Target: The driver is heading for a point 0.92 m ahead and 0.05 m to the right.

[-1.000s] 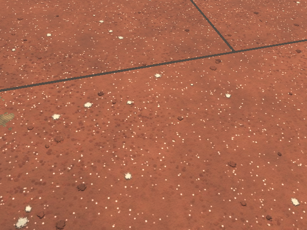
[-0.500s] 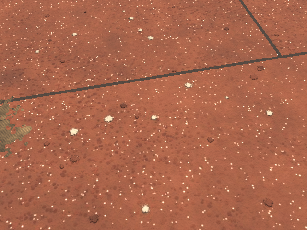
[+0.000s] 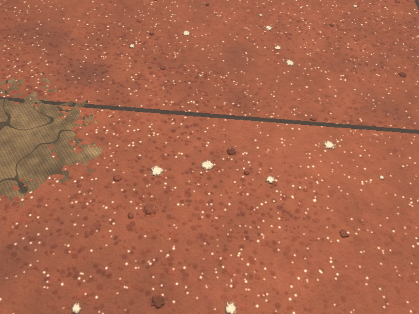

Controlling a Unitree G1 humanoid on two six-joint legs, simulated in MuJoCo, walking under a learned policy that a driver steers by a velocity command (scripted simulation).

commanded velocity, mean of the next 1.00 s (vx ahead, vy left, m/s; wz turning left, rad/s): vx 0.28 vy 0.00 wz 0.11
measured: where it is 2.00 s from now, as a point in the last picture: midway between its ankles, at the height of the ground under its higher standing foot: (195, 190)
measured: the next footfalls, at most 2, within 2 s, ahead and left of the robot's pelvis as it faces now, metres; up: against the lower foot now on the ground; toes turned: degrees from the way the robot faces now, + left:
right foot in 0.22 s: +0.06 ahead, -0.16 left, +0.00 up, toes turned +5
left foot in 0.60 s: +0.14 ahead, +0.12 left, +0.00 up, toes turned +5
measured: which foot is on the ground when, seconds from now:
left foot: down 0.00-0.24, up 0.26-0.58, down 0.60-1.00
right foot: up 0.00-0.20, down 0.22-0.60, up 0.62-1.00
